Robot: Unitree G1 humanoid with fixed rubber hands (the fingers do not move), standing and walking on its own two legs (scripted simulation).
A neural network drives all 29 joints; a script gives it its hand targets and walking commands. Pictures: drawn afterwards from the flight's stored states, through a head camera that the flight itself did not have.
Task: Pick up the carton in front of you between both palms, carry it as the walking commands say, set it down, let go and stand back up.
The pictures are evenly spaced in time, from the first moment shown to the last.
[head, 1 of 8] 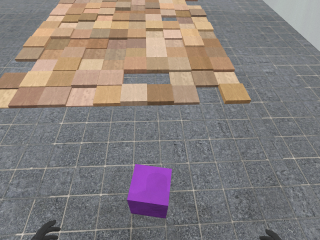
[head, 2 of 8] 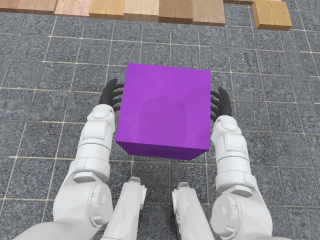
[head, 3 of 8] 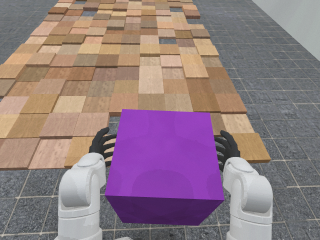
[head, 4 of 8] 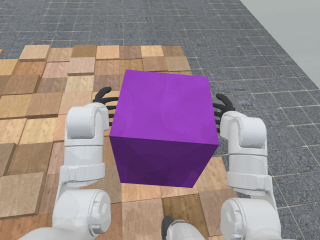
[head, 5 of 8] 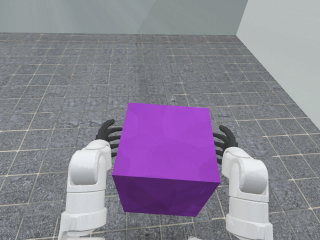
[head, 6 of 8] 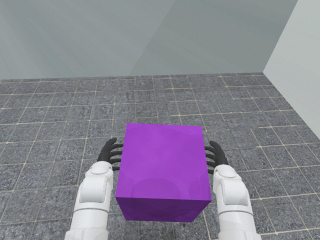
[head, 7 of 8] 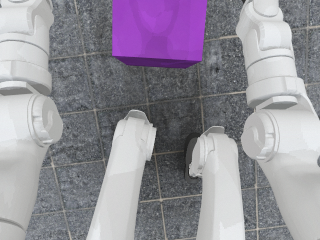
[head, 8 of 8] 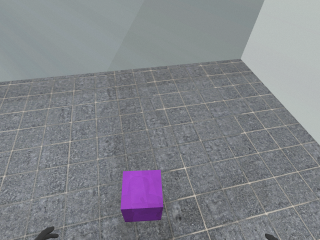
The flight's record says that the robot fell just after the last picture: no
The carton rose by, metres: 0.79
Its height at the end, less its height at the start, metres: +0.00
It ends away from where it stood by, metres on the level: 6.71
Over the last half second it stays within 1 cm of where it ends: yes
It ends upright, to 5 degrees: yes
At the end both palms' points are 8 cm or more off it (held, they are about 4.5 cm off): yes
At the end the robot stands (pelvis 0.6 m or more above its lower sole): yes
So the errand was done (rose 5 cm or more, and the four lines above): yes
